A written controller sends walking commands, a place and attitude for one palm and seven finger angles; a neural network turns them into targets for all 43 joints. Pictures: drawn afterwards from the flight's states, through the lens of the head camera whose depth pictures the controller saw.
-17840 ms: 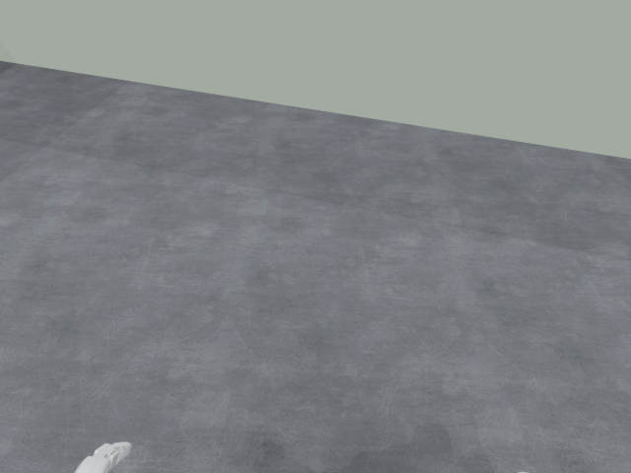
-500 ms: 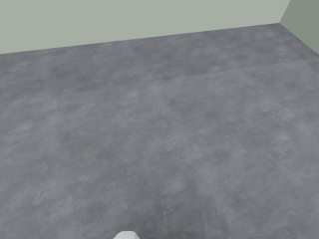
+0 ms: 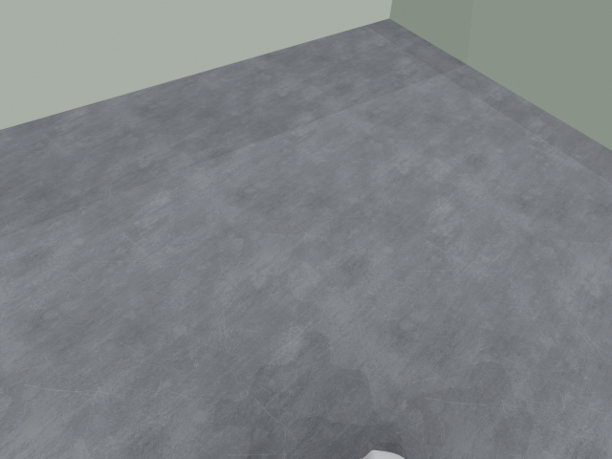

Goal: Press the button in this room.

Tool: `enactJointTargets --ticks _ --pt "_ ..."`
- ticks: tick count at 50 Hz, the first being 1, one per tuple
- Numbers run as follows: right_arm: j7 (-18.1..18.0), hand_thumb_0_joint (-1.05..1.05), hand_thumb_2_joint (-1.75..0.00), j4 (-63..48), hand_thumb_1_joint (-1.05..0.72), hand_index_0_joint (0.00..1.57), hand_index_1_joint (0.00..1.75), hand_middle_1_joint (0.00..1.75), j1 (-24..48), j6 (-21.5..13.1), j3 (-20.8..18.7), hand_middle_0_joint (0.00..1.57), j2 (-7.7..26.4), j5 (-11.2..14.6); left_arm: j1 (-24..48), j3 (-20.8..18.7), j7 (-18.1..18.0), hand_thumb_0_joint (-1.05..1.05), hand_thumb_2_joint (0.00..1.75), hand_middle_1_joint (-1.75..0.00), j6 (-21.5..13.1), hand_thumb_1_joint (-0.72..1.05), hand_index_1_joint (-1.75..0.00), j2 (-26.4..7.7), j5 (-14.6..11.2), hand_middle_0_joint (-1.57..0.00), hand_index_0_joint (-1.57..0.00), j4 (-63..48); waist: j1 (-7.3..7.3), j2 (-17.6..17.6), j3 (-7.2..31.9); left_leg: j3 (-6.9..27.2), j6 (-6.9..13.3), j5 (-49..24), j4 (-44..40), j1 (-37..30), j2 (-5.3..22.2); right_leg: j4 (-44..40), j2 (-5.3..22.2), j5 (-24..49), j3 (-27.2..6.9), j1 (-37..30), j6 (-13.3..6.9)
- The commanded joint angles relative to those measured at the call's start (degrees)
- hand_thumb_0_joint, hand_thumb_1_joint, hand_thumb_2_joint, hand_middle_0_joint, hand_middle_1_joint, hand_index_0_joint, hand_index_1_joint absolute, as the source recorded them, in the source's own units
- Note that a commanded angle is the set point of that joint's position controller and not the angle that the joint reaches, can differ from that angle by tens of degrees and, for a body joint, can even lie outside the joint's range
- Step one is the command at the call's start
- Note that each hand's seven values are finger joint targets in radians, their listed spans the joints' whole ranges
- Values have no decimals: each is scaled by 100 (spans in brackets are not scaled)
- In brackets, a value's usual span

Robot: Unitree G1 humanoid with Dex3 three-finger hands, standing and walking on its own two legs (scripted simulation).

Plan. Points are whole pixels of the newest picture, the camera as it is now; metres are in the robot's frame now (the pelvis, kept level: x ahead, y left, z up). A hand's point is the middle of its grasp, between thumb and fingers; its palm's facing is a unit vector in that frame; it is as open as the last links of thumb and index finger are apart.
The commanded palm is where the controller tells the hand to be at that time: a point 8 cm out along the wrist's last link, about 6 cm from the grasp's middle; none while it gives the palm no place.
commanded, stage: turn or walk to find it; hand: left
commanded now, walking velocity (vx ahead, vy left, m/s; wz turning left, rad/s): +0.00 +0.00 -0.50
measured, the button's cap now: out of the picture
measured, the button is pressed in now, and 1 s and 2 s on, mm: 0 0 0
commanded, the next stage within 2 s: none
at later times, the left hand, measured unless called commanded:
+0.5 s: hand out of the picture +0.09 +0.13 -0.15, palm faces -0.14 -0.96 -0.25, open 7.4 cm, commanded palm none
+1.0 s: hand out of the picture +0.14 +0.17 -0.16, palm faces -0.40 -0.88 -0.23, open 7.4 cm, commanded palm none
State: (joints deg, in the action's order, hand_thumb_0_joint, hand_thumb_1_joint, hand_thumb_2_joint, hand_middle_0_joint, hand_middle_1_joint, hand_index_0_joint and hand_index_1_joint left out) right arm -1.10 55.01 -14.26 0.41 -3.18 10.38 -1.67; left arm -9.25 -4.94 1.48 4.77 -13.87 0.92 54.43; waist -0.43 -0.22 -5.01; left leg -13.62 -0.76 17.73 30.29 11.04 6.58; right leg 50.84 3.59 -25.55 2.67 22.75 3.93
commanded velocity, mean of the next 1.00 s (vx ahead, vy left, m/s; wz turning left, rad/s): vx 0.04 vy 0.00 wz -0.50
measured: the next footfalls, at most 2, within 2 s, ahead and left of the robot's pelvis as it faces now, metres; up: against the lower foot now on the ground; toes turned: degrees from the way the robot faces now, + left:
right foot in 0.08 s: +0.04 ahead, -0.13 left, +0.00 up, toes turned -8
left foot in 0.72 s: +0.05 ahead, +0.09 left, +0.00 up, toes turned -19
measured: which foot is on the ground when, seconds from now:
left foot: down 0.00-0.08, up 0.10-0.70, down 0.72-1.00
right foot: up 0.00-0.06, down 0.08-0.72, up 0.74-1.00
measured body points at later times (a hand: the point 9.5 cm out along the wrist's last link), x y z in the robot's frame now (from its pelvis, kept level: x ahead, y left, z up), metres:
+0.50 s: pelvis -0.01 -0.05 +0.01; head +0.02 -0.09 +0.45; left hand +0.10 +0.18 -0.13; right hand +0.02 -0.33 -0.15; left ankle +0.02 +0.12 -0.66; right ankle +0.00 -0.12 -0.73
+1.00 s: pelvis -0.01 -0.01 +0.01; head +0.02 -0.01 +0.45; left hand +0.16 +0.21 -0.14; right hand -0.06 -0.25 -0.13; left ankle +0.02 +0.10 -0.73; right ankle -0.09 -0.13 -0.66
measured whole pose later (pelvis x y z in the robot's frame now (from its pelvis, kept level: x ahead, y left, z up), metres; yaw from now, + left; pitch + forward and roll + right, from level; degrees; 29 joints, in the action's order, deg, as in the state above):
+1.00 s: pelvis -0.01 -0.01 +0.01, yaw -29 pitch +0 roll +0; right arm -1.2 53.0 -12.5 -0.1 -2.2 10.2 -1.6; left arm -12.1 -5.7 1.8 4.5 -15.4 1.2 55.3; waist 1.6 1.5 -3.5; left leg -9.9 0.5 17.1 27.1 9.3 4.0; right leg 62.6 2.6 -21.7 -0.5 27.8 4.3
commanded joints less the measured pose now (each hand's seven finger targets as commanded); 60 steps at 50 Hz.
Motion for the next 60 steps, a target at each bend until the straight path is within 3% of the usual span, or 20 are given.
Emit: enactJointTargets --ticks 1,2,3,4,5,6,8,11,22,31,34,36,37,40,43,53,57,58,59,60 --pt "-12 0 -90 -235 -90 20 30 30 -138 -58 -337 20 1228 29 9 13 -19 0 90 -30 -293 90 -30 -269 3 -20 -20 -466 -28 -1097 708 730 584 -2808 -151 -459 1362 -1598 -186 591 335 -553 -191" --pt "2 0 -90 -249 -90 20 30 30 -75 -45 -333 20 1216 60 -410 -23 -32 0 90 -30 -359 90 -30 -425 14 -20 -20 -349 209 -716 938 437 276 -2362 556 -166 1167 -2514 -132 1504 307 -1300 -250" --pt "44 0 -90 -337 -90 20 30 30 -246 -10 -265 20 870 113 -761 -115 -110 0 90 -30 -449 90 -30 -1060 75 -20 -20 -243 352 805 1144 171 -126 -669 1763 1172 720 -3044 898 2593 -1016 -2506 -620" --pt "43 0 -90 -671 -90 20 30 30 316 27 -120 20 529 84 -1036 -215 -191 0 90 -30 -448 90 -30 -1511 24 -20 -20 -154 566 1968 899 426 -335 1966 2919 2360 -12 -2986 1980 4741 -2574 -2452 -1199" --pt "-31 0 -90 -705 -90 20 30 30 441 113 -138 20 678 110 -1103 -201 -246 0 90 -30 -411 90 -30 -1403 -30 -20 -20 -151 575 1381 952 1143 -244 1885 3466 2269 26 -2941 2046 4768 -2284 -2151 -1587" --pt "-39 0 -90 -632 -90 20 30 30 445 158 -146 20 672 110 -793 -213 -279 0 90 -30 -411 90 -30 -1248 -28 -20 -20 -211 467 1452 752 1367 -221 1565 3666 2301 88 -3141 1757 3928 -2184 -1731 -1551" --pt "-22 0 -90 -442 -90 20 30 30 378 172 -190 20 806 62 -132 -138 -289 0 90 -30 -373 90 -30 -958 -34 -20 -20 -403 230 882 468 1442 -277 815 3845 2326 153 -3156 1322 3017 -1902 -1465 -1379" --pt "19 0 -90 -276 -90 20 30 30 56 178 -190 20 761 34 -33 -57 -241 0 90 -30 -463 90 -30 -818 -37 -20 -20 -465 52 621 678 1342 -397 247 3633 2116 1 -3061 909 3493 -1450 -1577 -1113" --pt "-44 0 -90 -482 -90 20 30 30 615 168 -156 20 835 56 -486 -98 -230 0 90 -30 -459 90 -30 -856 -1 -20 -20 -306 217 650 615 1536 -455 345 2906 2125 -191 -3213 879 2952 -2259 -1657 -1369" --pt "-92 0 -90 -632 -90 20 30 30 694 54 -112 20 750 166 -448 -160 -246 0 90 -30 -390 90 -30 -1001 35 -20 -20 -270 190 731 897 1499 -204 647 884 954 -539 -2895 714 3537 -2902 -1448 -1464" --pt "-142 0 -90 -438 -90 20 30 30 37 -43 -135 20 858 196 -164 -131 -233 0 90 -30 -356 90 -30 -918 -39 -20 -20 -322 -143 573 1261 1486 -87 -494 -775 -710 -399 -2273 223 3106 -2545 -659 -923" --pt "-142 0 -90 -556 -90 20 30 30 142 -68 -259 20 1580 105 -300 -29 -149 0 90 -30 -330 90 -30 -454 -74 -20 -20 -460 -92 -1700 989 3381 611 -1437 -1535 -1509 1736 -425 -898 -546 -1058 1226 -327" --pt "-117 0 -90 -646 -90 20 30 30 257 -8 -236 20 1570 77 -271 -71 -157 0 90 -30 -295 90 -30 -600 18 -20 -20 -427 -86 -1237 731 3196 923 -1675 -1414 -764 2044 574 -655 -791 -844 1070 -221" --pt "-141 0 -90 -797 -90 20 30 30 815 -53 -106 20 1077 45 -475 -188 -68 0 90 -30 -209 90 -30 -648 78 -20 -20 -231 248 -882 341 2041 763 -2019 -1328 -117 1190 1727 -451 -32 -677 971 -59" --pt "-120 0 -90 -714 -90 20 30 30 538 -93 -122 20 1010 52 -400 -133 -10 0 90 -30 -198 90 -30 -493 43 -20 -20 -246 168 -697 338 1499 750 -2449 -1167 -325 934 1906 -335 310 -444 1078 27" --pt "-2 0 -90 -218 -90 20 30 30 -520 -213 -285 20 1239 -24 740 34 169 0 90 -30 -304 90 -30 -238 57 -20 -20 -667 -336 -964 188 1483 872 185 -1592 -775 1531 -462 133 22 164 837 -73" --pt "45 0 -90 -140 -90 20 30 30 -306 -214 -280 20 1299 -32 54 23 161 0 90 -30 -433 90 -30 -188 56 -20 -20 -435 80 -721 487 773 479 44 -624 -88 1336 -1982 -216 535 623 -861 -281" --pt "78 0 -90 -143 -90 20 30 30 -272 -213 -248 20 1172 4 -635 -19 109 0 90 -30 -504 90 -30 -432 65 -20 -20 -197 418 -25 787 352 205 -104 477 470 1011 -2618 -265 838 546 -2031 -431" --pt "138 0 -90 -329 -90 20 30 30 -182 -216 -117 20 750 84 -1455 -163 22 0 90 -30 -599 90 -30 -1157 109 -20 -20 45 804 1680 1126 -174 -107 1071 2258 2171 432 -3293 1114 -78 -1341 -3506 -912" --pt "147 0 -90 -734 -90 20 30 30 568 -205 -14 20 631 48 -1932 -247 -66 0 90 -30 -569 90 -30 -1578 -16 -20 -20 212 1051 2210 936 403 -219 2030 3392 3439 -95 -3651 1987 774 -3202 -3656 -1396"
